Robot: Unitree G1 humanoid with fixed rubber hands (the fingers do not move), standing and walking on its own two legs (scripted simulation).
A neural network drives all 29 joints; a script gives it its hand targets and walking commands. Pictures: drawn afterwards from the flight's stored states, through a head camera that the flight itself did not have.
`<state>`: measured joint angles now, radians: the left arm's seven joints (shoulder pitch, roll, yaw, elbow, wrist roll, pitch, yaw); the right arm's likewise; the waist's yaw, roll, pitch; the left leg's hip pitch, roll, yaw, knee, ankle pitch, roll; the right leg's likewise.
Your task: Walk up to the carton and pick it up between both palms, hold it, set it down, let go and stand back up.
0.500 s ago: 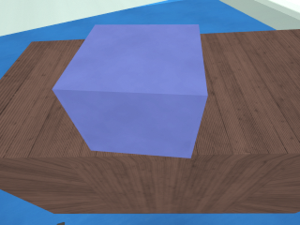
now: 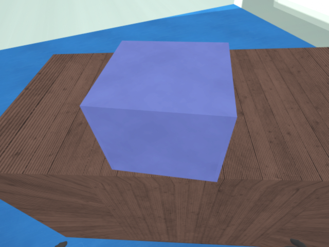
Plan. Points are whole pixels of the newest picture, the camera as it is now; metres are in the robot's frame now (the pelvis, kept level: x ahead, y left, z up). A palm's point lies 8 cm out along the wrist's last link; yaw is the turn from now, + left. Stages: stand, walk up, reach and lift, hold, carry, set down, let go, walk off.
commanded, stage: walk up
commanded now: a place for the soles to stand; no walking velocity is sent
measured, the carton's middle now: (167, 108) +0.44 +0.04 +0.11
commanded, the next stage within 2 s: reach and lift in 1.60 s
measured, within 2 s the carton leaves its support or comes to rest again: neither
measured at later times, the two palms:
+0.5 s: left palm out of the picture +0.04 +0.42 -0.12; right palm out of the picture +0.05 -0.21 -0.12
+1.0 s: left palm out of the picture +0.14 +0.36 -0.10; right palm out of the picture +0.06 -0.26 -0.10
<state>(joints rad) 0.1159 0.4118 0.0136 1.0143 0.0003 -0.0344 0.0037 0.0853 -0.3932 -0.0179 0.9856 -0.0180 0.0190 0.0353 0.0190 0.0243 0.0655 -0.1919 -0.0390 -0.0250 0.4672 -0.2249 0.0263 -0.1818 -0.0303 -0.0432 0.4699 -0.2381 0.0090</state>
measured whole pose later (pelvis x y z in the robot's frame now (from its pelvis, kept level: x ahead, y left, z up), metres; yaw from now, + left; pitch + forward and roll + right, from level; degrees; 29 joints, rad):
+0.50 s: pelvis -0.01 +0.09 -0.01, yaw -1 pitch -3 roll +0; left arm 0.23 0.43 0.05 1.00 0.00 0.02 0.00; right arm 0.20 -0.35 -0.02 0.93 -0.02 0.00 0.02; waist 0.00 -0.03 0.10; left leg -0.27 0.01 0.04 0.61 -0.29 0.01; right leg -0.33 0.02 0.07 0.78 -0.49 -0.01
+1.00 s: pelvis +0.01 +0.06 +0.00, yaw -4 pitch -2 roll +0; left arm 0.10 0.38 0.03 0.98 0.01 0.01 -0.04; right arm 0.17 -0.40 0.00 1.00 -0.01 -0.04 -0.01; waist -0.02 -0.01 0.04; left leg -0.16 0.05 0.05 0.45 -0.24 -0.03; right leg -0.15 0.04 0.03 0.47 -0.27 -0.04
